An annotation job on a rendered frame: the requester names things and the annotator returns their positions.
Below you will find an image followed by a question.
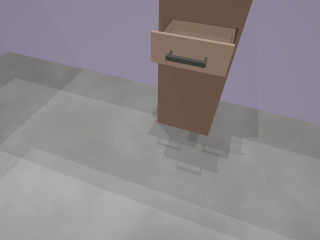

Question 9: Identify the handle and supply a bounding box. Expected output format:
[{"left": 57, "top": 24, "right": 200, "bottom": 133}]
[{"left": 165, "top": 50, "right": 208, "bottom": 68}]

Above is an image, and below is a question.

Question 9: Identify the drawer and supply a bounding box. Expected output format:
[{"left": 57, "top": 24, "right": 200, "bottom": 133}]
[{"left": 150, "top": 20, "right": 236, "bottom": 77}]

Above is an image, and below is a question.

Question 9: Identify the cabinet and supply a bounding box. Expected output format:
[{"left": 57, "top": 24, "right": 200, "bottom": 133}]
[{"left": 157, "top": 0, "right": 253, "bottom": 136}]

